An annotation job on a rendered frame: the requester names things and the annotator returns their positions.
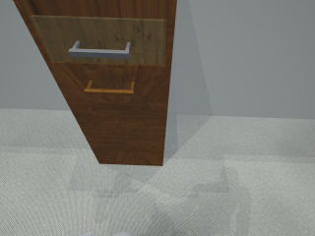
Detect handle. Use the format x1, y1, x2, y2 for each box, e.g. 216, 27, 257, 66
84, 88, 134, 97
68, 40, 131, 59

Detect cabinet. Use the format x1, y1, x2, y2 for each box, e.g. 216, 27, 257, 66
13, 0, 177, 166

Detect drawer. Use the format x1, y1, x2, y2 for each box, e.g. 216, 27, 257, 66
31, 15, 166, 65

